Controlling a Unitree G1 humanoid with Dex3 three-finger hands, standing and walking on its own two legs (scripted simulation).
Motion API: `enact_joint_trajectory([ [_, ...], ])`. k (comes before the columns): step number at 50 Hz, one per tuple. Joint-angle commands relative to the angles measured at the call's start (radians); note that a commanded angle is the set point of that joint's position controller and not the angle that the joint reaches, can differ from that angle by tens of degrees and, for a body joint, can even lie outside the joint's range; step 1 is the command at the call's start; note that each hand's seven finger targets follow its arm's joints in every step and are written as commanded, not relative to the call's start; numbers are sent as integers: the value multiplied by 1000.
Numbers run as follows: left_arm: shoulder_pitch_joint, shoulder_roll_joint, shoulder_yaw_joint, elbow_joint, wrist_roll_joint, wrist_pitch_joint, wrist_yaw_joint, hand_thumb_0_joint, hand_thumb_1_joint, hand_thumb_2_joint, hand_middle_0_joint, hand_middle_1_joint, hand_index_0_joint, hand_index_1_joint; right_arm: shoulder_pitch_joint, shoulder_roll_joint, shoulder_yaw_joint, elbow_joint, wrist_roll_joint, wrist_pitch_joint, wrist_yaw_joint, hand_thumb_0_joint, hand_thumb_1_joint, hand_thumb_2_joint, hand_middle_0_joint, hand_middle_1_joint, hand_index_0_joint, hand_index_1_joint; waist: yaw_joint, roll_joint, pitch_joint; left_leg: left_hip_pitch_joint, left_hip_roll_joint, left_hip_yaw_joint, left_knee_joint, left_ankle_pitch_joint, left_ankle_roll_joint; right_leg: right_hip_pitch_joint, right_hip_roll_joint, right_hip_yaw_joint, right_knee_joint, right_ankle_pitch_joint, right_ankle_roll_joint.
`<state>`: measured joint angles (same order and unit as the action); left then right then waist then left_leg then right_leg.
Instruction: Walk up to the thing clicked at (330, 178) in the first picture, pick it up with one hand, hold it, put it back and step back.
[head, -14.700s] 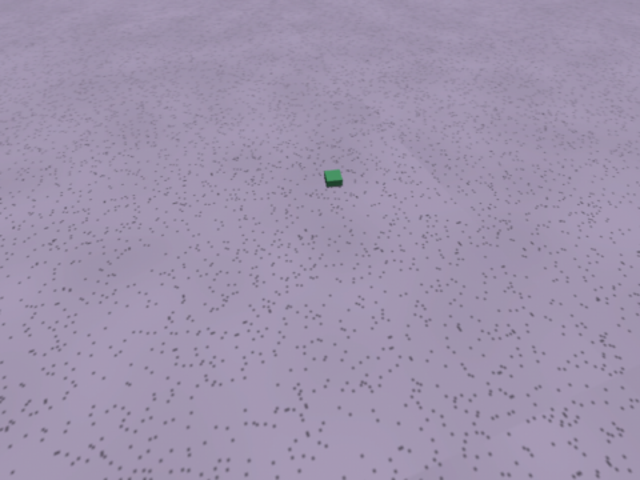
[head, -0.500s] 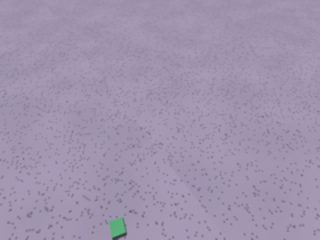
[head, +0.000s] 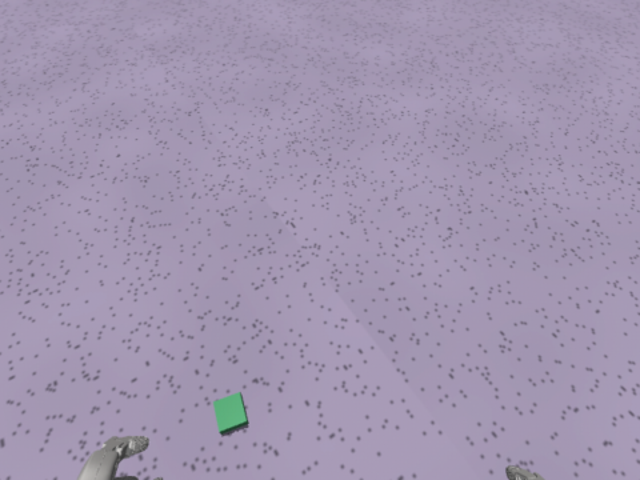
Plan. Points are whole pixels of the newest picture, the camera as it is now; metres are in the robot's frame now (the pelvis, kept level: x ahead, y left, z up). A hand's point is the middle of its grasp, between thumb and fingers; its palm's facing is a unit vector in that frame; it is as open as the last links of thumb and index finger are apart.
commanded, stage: rise first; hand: left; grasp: from above
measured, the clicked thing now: (230, 412) +0.39 +0.27 -0.75
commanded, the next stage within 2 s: none
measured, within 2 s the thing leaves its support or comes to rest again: neither
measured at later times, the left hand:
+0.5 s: hand out of the picture +0.13 +0.27 -0.23, palm faces -0.21 -0.82 -0.54, open 14.2 cm
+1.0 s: hand (175, 457) +0.24 +0.31 -0.44, palm faces -0.40 -0.31 -0.86, open 13.1 cm
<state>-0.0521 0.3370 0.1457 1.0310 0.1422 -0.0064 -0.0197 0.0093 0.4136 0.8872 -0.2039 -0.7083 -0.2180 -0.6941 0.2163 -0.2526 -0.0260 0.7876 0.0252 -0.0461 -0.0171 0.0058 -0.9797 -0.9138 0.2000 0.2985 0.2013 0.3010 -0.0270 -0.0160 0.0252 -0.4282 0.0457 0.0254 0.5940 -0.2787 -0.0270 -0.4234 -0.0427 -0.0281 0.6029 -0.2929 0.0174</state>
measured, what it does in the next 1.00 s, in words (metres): lowers itself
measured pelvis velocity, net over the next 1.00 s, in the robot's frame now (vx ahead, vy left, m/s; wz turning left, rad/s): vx -0.07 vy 0.00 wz -0.02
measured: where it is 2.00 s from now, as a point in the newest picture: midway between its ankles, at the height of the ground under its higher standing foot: outside the picture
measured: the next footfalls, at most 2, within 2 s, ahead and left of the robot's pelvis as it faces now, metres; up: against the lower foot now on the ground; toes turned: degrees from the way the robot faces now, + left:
none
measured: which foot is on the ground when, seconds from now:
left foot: down 0.00-1.00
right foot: down 0.00-1.00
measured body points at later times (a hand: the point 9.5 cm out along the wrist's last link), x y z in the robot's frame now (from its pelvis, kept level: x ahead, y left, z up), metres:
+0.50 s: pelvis -0.01 +0.01 -0.09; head +0.10 +0.02 +0.35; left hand +0.14 +0.31 -0.20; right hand +0.16 -0.24 -0.18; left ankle +0.01 +0.14 -0.73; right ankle +0.00 -0.13 -0.73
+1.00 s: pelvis -0.07 +0.00 -0.29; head +0.13 +0.01 +0.11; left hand +0.26 +0.32 -0.39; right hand +0.10 -0.26 -0.43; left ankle +0.01 +0.14 -0.73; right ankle +0.00 -0.13 -0.73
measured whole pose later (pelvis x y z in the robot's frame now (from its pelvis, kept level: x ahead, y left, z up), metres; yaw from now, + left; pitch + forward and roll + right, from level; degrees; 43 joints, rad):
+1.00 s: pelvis -0.07 +0.00 -0.29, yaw -1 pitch +34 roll -2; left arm -0.38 0.46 0.12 0.89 0.86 -0.02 0.29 0.00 -0.35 0.85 -0.20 -0.97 -0.22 -0.96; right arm 0.04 -0.28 -0.06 0.71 -0.03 -0.13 0.06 0.01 -0.88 -0.89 0.20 0.30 0.20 0.30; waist -0.02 0.01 -0.16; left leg -1.89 0.05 -0.07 1.96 -0.66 -0.03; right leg -1.86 -0.04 -0.02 1.94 -0.68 0.02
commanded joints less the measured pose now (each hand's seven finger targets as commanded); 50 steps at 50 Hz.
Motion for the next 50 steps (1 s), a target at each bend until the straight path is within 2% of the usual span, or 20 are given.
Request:
enact_joint_trajectory([
  [1,88,184,51,-138,46,53,37,0,-300,946,-141,-983,-146,-977,21,-163,-71,-171,2,-26,-7,0,-944,-908,200,300,200,300,32,27,-255,39,-58,5,12,213,24,59,42,-21,-14,196,-31],
  [3,57,181,47,-175,62,70,47,0,-460,958,-117,-1023,-121,-1018,5,-161,-72,-201,-2,-32,-3,0,-923,-904,200,300,200,300,24,11,-233,-16,-54,8,60,167,24,0,44,-21,27,145,-29],
  [4,45,163,36,-191,72,73,48,0,-507,967,-97,-1043,-101,-1038,13,-159,-74,-203,-6,-38,-1,0,-917,-903,200,300,200,300,12,24,-239,-35,-49,4,95,155,23,-48,45,-22,65,131,-30],
  [6,55,153,44,-245,84,69,52,0,-562,986,-91,-1055,-90,-1055,20,-150,-78,-221,-11,-52,2,0,-914,-903,200,300,200,300,12,32,-259,-85,-45,-2,155,117,21,-113,45,-22,124,89,-31],
  [9,92,166,67,-339,109,61,63,0,-576,1001,-79,-1052,-75,-1055,17,-141,-77,-250,-15,-70,4,0,-911,-901,200,300,200,300,24,52,-299,-163,-44,-4,228,77,22,-177,39,-15,200,51,-32],
  [10,119,148,53,-364,122,65,62,0,-587,1009,-76,-1051,-68,-1058,22,-140,-77,-261,-14,-75,3,0,-903,-899,200,300,200,300,15,61,-324,-161,-36,-12,246,87,20,-205,43,-16,232,58,-33],
  [13,158,165,72,-461,151,80,71,0,-610,1041,-66,-1028,-43,-1051,19,-142,-80,-281,-17,-85,1,0,-883,-895,200,300,200,300,22,87,-360,-195,-23,-32,290,96,15,-267,44,-19,298,49,-36],
  [15,201,154,65,-494,176,99,74,0,-611,1029,-72,-1039,-55,-1056,13,-141,-80,-291,-17,-91,0,0,-903,-900,200,300,200,300,18,95,-374,-212,-19,-37,320,106,14,-306,44,-18,331,45,-38],
  [18,235,139,58,-554,194,121,84,0,-593,1006,-72,-1044,-62,-1053,5,-133,-78,-307,-19,-103,0,0,-909,-901,200,300,200,300,5,68,-383,-281,-22,-35,378,64,22,-342,42,-16,367,27,-33],
  [19,246,152,69,-580,202,127,88,0,-583,996,-69,-1052,-62,-1058,-1,-130,-78,-311,-19,-108,-2,0,-904,-900,200,300,200,300,13,69,-390,-304,-25,-31,400,53,26,-351,41,-14,377,24,-32],
  [22,200,161,61,-624,219,140,95,0,-556,978,-70,-1062,-68,-1063,-18,-134,-77,-324,-19,-124,-3,0,-892,-897,200,300,200,300,-13,77,-380,-369,-25,-34,448,-4,29,-426,38,-10,420,-16,-30],
  [27,84,174,51,-527,312,101,125,0,-519,953,-71,-1055,-74,-1051,-45,-140,-74,-304,-26,-159,4,0,-870,-891,200,300,200,300,-20,49,-402,-554,-32,-33,608,-91,32,-604,36,-7,570,-89,-33],
  [31,30,182,25,-461,412,40,161,0,-432,899,-143,-974,-141,-976,-58,-161,-82,-281,-24,-182,17,0,-852,-887,200,300,200,300,-9,81,-508,-652,-34,-44,736,-62,25,-758,35,-9,731,-79,-38],
  [32,23,206,42,-449,433,23,173,0,-426,888,-161,-962,-159,-964,-65,-167,-82,-272,-25,-186,22,0,-864,-891,200,300,200,300,0,104,-535,-673,-32,-54,764,-37,22,-803,34,-10,778,-67,-41],
  [34,12,220,38,-438,486,-2,204,0,-378,853,-209,-914,-204,-919,-72,-176,-92,-260,-28,-187,31,0,-865,-891,200,300,200,300,14,123,-592,-702,-32,-61,816,-30,19,-868,33,-15,844,-66,-44],
  [37,-87,262,46,-446,556,-19,267,0,-294,784,-248,-894,-254,-888,-75,-183,-101,-239,-27,-172,41,0,-858,-890,200,300,200,300,17,123,-679,-768,-35,-48,915,-2,24,-931,36,-11,922,-33,-43],
  [39,-134,275,40,-427,592,-14,295,0,-314,806,-224,-921,-233,-912,-72,-189,-105,-221,-31,-160,49,0,-852,-889,200,300,200,300,16,135,-728,-802,-35,-46,970,18,25,-975,36,-15,970,-20,-44],
  [43,-327,349,51,-366,663,-11,331,0,-364,844,-196,-966,-210,-952,-63,-197,-110,-190,-41,-133,58,0,-869,-894,199,300,200,300,9,83,-781,-959,-38,-26,1085,-81,36,-1016,42,-5,1024,-79,-37],
  [45,-376,378,59,-311,696,-14,341,0,-386,858,-176,-1001,-196,-981,-55,-201,-108,-172,-48,-125,61,0,-878,-897,200,300,200,300,19,89,-814,-989,-37,-24,1131,-94,37,-1041,40,-10,1066,-96,-38],
  [50,-536,428,48,-200,776,-39,375,0,-383,870,-185,-983,-203,-965,-52,-200,-110,-150,-68,-103,63,0,-884,-897,200,299,200,299,6,48,-795,-1145,-44,-15,1199,-274,44,-1113,50,-7,1092,-298,-38],
])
